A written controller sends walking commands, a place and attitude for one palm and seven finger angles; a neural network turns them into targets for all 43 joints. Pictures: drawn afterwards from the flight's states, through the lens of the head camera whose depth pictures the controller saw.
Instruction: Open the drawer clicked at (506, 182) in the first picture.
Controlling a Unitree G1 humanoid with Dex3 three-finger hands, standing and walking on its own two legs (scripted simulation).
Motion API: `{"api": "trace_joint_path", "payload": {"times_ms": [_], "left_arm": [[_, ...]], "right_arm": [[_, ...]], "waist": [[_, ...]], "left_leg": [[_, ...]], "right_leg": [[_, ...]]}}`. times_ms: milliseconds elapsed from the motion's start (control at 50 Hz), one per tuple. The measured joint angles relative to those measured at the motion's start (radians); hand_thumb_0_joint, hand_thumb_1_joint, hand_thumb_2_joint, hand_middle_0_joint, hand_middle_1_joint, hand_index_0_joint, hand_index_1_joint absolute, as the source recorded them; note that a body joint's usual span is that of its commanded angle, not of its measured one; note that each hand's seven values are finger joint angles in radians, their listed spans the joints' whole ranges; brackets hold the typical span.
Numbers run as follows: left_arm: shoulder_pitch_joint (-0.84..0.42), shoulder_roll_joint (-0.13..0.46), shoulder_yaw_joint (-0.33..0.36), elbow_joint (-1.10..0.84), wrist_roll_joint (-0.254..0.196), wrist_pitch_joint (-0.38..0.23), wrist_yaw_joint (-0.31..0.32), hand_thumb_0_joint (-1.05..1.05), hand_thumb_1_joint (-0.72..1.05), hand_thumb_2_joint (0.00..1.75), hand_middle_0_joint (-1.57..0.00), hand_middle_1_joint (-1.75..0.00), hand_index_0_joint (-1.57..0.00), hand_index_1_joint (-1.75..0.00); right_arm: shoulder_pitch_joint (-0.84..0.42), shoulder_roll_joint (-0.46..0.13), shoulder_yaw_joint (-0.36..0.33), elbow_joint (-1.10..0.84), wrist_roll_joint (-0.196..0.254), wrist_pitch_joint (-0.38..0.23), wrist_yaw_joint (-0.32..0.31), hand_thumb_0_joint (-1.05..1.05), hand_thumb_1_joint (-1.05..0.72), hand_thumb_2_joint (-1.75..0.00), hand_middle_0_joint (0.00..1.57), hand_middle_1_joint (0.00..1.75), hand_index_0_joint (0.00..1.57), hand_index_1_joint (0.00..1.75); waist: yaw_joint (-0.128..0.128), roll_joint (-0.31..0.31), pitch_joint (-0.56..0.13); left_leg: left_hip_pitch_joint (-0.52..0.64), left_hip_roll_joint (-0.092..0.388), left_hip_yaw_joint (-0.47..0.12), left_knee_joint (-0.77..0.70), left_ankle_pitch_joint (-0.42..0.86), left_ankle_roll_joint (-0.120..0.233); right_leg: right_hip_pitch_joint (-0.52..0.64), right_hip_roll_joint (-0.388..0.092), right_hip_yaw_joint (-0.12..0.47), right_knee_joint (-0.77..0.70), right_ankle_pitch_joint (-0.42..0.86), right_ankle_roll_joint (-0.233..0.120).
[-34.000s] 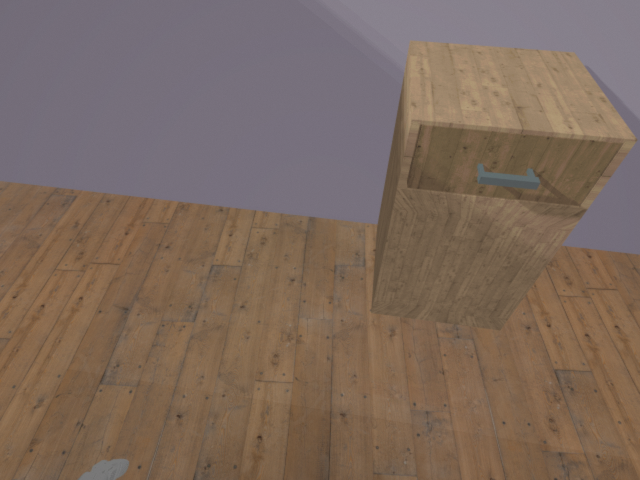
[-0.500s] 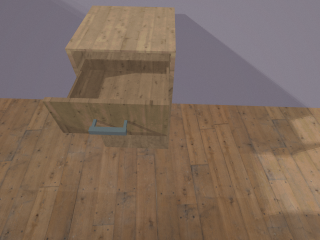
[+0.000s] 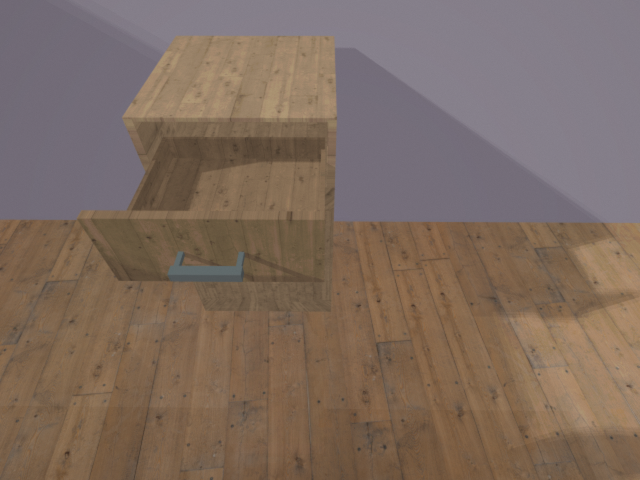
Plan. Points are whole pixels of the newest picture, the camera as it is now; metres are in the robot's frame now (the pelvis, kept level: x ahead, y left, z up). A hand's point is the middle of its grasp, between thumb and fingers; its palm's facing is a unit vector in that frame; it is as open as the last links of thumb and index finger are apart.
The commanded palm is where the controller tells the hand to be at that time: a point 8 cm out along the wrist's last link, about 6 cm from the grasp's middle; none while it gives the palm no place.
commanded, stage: let the arm hang, fingers relaxed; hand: left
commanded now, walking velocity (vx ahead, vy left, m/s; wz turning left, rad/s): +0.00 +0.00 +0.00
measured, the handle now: (208, 265) +0.47 +0.23 -0.08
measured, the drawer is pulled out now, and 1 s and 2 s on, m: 0.30 0.30 0.30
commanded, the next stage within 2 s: look to check the result in 0.06 s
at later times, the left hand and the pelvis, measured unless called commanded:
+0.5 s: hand out of the picture -0.01 +0.14 -0.17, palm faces +0.07 -0.98 -0.16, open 7.4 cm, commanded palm none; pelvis +0.01 -0.01 +0.00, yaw +0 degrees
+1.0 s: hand out of the picture +0.01 +0.15 -0.17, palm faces +0.07 -0.98 -0.17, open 7.4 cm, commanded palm none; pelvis +0.03 -0.01 +0.00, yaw +1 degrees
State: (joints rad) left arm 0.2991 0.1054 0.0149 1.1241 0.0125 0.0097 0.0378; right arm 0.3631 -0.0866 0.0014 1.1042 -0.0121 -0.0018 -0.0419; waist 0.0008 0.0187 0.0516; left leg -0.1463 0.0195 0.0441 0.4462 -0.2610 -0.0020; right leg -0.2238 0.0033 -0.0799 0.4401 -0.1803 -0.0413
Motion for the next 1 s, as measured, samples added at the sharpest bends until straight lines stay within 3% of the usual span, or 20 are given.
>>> {"api": "trace_joint_path", "payload": {"times_ms": [1000], "left_arm": [[-0.013,-0.004,0.004,0.02,-0.005,-0.01,0.001,0.01,0.9,0.9,-0.2,-0.3,-0.2,-0.3]], "right_arm": [[-0.04,-0.01,-0.008,0.025,0.003,0.002,-0.011,0.0,-0.91,-0.9,0.19,0.3,0.2,0.3]], "waist": [[0.002,-0.002,0.023]], "left_leg": [[0.043,0.016,-0.015,-0.037,-0.018,-0.017]], "right_leg": [[0.044,0.017,-0.015,-0.031,-0.027,-0.011]]}}
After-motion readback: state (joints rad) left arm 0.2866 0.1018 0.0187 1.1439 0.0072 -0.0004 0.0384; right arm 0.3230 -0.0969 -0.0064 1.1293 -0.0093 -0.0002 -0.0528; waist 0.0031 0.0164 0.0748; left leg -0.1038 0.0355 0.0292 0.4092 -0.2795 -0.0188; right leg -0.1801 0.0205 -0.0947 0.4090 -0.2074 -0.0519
